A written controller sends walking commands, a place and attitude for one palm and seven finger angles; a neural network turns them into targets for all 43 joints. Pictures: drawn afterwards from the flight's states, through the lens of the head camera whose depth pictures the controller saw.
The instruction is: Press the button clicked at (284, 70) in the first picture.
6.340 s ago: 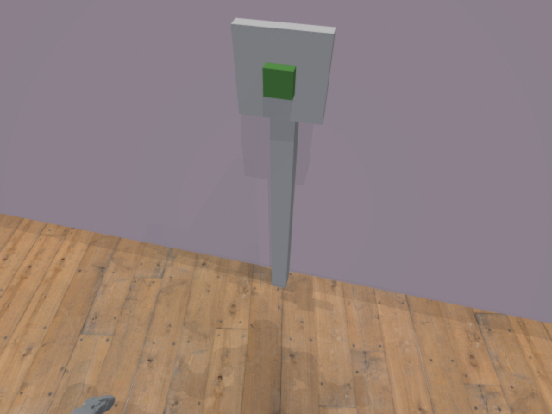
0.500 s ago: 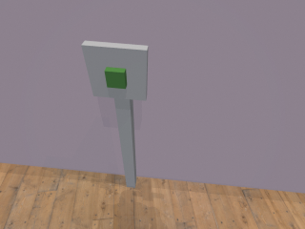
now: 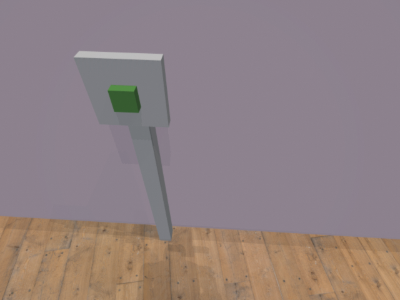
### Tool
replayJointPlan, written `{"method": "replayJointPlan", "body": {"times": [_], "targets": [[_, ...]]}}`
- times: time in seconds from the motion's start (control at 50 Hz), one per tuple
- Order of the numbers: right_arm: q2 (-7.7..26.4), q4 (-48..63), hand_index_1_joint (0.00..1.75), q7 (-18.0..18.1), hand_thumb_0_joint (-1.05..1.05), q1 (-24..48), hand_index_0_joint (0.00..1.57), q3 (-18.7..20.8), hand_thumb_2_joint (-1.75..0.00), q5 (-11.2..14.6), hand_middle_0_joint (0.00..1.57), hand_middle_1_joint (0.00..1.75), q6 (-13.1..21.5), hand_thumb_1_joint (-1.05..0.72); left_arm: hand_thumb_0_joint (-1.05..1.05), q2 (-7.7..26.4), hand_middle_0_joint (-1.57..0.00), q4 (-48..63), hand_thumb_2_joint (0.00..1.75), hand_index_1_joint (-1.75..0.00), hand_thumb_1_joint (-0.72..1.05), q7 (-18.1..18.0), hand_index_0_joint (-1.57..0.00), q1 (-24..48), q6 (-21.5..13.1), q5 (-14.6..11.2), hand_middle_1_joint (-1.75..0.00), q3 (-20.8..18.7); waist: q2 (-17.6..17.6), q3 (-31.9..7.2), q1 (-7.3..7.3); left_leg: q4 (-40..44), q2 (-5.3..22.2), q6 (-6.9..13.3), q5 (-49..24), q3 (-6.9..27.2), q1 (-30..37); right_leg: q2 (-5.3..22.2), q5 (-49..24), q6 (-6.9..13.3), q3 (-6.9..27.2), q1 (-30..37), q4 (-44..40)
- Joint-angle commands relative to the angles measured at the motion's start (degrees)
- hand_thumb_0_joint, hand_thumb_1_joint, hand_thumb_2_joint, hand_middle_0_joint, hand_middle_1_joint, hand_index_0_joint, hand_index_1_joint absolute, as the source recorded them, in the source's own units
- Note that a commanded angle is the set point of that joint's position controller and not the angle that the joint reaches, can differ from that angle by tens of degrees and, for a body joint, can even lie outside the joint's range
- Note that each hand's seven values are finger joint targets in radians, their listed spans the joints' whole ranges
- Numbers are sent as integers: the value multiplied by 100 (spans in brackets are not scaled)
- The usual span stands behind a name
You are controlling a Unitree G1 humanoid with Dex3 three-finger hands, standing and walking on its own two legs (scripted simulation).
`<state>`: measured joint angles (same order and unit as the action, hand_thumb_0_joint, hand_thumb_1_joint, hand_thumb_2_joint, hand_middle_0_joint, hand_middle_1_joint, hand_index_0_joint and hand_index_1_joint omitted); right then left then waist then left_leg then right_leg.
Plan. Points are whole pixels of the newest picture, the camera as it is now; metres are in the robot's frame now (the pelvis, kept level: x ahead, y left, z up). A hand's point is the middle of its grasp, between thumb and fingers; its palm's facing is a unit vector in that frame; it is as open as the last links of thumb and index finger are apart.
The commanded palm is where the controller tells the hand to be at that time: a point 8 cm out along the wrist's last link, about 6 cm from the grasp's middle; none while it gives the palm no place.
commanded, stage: come to a stop and stand still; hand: left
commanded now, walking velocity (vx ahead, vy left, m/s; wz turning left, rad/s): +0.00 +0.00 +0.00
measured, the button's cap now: (125, 98) +0.52 +0.21 +0.14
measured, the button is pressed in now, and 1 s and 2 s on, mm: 0 0 0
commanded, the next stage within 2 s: look again from close up in 0.28 s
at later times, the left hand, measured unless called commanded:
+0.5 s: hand out of the picture -0.05 +0.15 -0.18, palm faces +0.02 -0.98 -0.18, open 7.4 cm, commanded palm none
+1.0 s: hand out of the picture -0.01 +0.21 -0.18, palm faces +0.01 -0.98 -0.19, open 7.4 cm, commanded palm none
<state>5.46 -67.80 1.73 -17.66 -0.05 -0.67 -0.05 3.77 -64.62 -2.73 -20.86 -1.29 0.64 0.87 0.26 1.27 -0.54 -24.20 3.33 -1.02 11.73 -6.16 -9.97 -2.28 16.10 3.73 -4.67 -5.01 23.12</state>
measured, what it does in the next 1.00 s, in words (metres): stands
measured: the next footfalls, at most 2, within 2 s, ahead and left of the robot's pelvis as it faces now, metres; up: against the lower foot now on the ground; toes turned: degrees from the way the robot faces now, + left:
none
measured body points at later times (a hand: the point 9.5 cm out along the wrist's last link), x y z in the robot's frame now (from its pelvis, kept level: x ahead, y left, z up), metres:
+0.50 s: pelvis -0.02 +0.01 +0.00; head +0.00 +0.00 +0.44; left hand -0.05 +0.20 -0.16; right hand -0.03 -0.21 -0.17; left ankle -0.01 +0.13 -0.73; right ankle -0.03 -0.07 -0.74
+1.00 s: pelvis -0.01 +0.04 +0.00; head +0.00 +0.05 +0.45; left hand -0.01 +0.26 -0.16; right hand -0.03 -0.16 -0.16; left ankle -0.02 +0.12 -0.74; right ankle -0.03 -0.07 -0.74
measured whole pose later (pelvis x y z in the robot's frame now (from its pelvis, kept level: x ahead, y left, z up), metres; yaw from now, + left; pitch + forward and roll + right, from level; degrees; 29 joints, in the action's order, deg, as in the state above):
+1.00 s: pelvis -0.01 +0.04 +0.00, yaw -1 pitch +0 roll +0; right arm 7.2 -63.6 1.3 -18.6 -1.5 -1.0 1.5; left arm 8.2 -62.3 -2.4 -17.4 -0.5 1.0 0.4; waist -0.3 0.9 0.0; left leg -26.3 -2.2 3.7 15.1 -5.0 -11.3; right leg 1.2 17.0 0.2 -2.9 -10.3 27.5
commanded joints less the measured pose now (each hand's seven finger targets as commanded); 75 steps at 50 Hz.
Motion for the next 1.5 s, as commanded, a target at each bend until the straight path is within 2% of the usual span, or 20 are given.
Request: {"method": "replayJointPlan", "body": {"times": [0.0, 0.34, 0.36, 0.38, 0.4, 0.42, 0.46, 0.5, 0.54, 0.6, 0.72, 1.04, 1.08, 1.1, 1.12, 1.14, 1.2, 1.24, 1.34, 1.48], "targets": [[402, 120, 30, 62, 0, -373, 20, 76, -90, 22, 20, 30, 34, -90, 0, 613, -20, 45, 90, -30, 90, -43, -20, -634, -42, -16, -30, -103, -54, 453, 35, 260, 301, 142, -423, 406, 32, 903, -1470, -136, 767, -556, -640], [394, 182, 30, 57, 0, -453, 20, 80, -90, 5, 20, 30, 14, -90, 0, 584, -20, 107, 90, -30, 90, -50, -20, -687, -51, -4, -30, -135, -124, 502, 42, 230, 290, 130, -353, 429, -5, 884, -998, -174, 869, -722, -797], [584, 689, 30, -1, 0, 379, 20, 66, -90, 13, 20, 30, 176, -90, 0, 941, -20, 2, 90, -30, 90, -212, -20, -964, -238, 112, -30, -174, -862, 867, 340, -1382, 129, -66, 371, 150, -1033, 1396, -5177, -796, 1531, -697, -591], [406, 871, 30, -21, 0, -134, 20, 101, -90, 11, 20, 30, 50, -90, 0, 1055, -20, 244, 90, -30, 90, -180, -20, -785, -293, 106, -30, -187, -485, 330, -95, -1792, -2, 135, 768, 649, -1002, 1606, -5064, -667, 1289, -389, -349], [361, 786, 30, -28, 0, -224, 20, 120, -90, 24, 20, 30, 24, -90, 0, 980, -20, 335, 90, -30, 90, -129, -20, -566, -286, 78, -30, -181, -97, 206, -115, -1879, 61, 183, 861, 582, -899, 1523, -4125, -337, 1122, -544, -406], [291, 809, 30, -61, 0, -265, 20, 98, -90, 51, 20, 30, 39, -90, 0, 1021, -20, 397, 90, -30, 90, -106, -20, -434, -280, 88, -30, -173, -206, -31, -162, -1785, 40, 144, 930, 491, -860, 1426, -3245, 101, 1087, -498, -457], [296, 871, 30, -79, 0, -374, 20, 58, -90, 27, 20, 30, 91, -90, 0, 1047, -20, 551, 90, -30, 90, -90, -20, -192, -264, 86, -30, -212, -154, -341, -159, -1225, -73, 121, 802, 395, -558, 1356, -2313, 417, 994, -442, -319], [360, 783, 30, -55, 0, -612, 20, 50, -90, 8, 20, 30, 120, -90, 0, 951, -20, 527, 90, -30, 90, -76, -20, -110, -198, 52, -30, -173, -321, -214, -201, -529, -66, 137, 398, 456, -55, 1143, -948, 300, 976, -936, -222], [550, 797, 30, -38, 0, -672, 20, 47, -90, -25, 20, 30, 162, -90, 0, 780, -20, 544, 90, -30, 90, -43, -20, -39, -102, 20, -30, -143, 87, 280, -115, -107, 267, 309, 15, 894, -288, 743, 134, 51, 787, -1272, -80], [660, 811, 30, -2, 0, -403, 20, -1, -90, -41, 20, 30, 175, -90, 0, 771, -20, 464, 90, -30, 90, -13, -20, -184, 1, 19, -30, -123, 748, 617, 118, 500, 427, 494, 408, 1318, -967, 518, 157, -55, 562, -864, 171], [798, 822, 30, 5, 0, -394, 20, -1, -90, -29, 20, 30, 189, -90, 0, 821, -20, 443, 90, -30, 90, 34, -20, -133, 30, 32, -30, -102, 69, 560, 147, 720, 359, 507, 736, 1315, -948, 589, 8, -90, 550, -687, 157], [789, 504, 30, 36, 0, -405, 20, -23, -90, -1, 20, 30, 212, -90, 0, 849, -20, 244, 90, -30, 90, 39, -20, -107, 33, 27, -30, -80, 75, 275, 85, 422, 323, 531, -482, 1078, -240, 697, -391, -147, 531, -644, 142], [765, 495, 30, 52, 0, -342, 20, -27, -90, 4, 20, 30, 224, -90, 0, 830, -20, 197, 90, -30, 90, 28, -20, -161, 22, 21, -30, -71, 57, 309, 87, 325, 290, 506, -1016, 992, -157, 743, -783, -157, 584, -635, 104], [1060, 910, 30, -10, 0, 150, 20, 10, -90, 85, 20, 30, 216, -90, 0, 1041, -20, 83, 90, -30, 90, -173, -20, -408, -81, 83, -30, -67, -318, 514, 229, -602, 376, 320, -1799, 913, -525, 940, -1918, -258, 772, -889, -109], [819, 1000, 30, -42, 0, -125, 20, -5, -90, 28, 20, 30, 182, -90, 0, 1053, -20, 333, 90, -30, 90, -139, -20, -203, -104, 20, -30, -65, -61, 213, -33, -389, 194, 271, -338, 907, -410, 1047, -906, -71, 914, -835, -37], [772, 946, 30, -75, 0, -6, 20, -11, -90, -12, 20, 30, 178, -90, 0, 1122, -20, 391, 90, -30, 90, -73, -20, -24, -127, 18, -30, -77, 404, 340, 44, -249, 88, 278, 17, 883, -487, 1020, -475, -20, 898, -954, 4], [828, 922, 30, -34, 0, -266, 20, -9, -90, -22, 20, 30, 251, -90, 0, 981, -20, 349, 90, -30, 90, -31, -20, -140, -151, 5, -30, -57, 640, -341, 0, -231, 260, 457, -1387, 1094, -133, 765, -906, -13, 664, -548, 402], [882, 905, 30, 13, 0, -351, 20, 2, -90, -15, 20, 30, 279, -90, 0, 926, -20, 313, 90, -30, 90, -39, -20, -182, -151, -3, -30, -48, 331, -630, 2, -405, 348, 498, -2198, 1076, 162, 746, -1251, -42, 574, -382, 499], [922, 847, 30, 43, 0, -234, 20, 11, -90, -3, 20, 30, 233, -90, 0, 913, -20, 315, 90, -30, 90, -37, -20, -29, -76, 3, -30, -47, -173, 21, 13, -190, 314, 463, -1920, 985, -20, 775, -1444, -101, 571, -536, 394], [971, 719, 30, 39, 0, -97, 20, -13, -90, -13, 20, 30, 220, -90, 0, 1082, -20, 357, 90, -30, 90, -18, -20, 46, -23, -5, -30, -84, -76, 219, 68, 134, 270, 441, -1421, 934, -45, 807, -1273, -129, 636, -482, 221]]}}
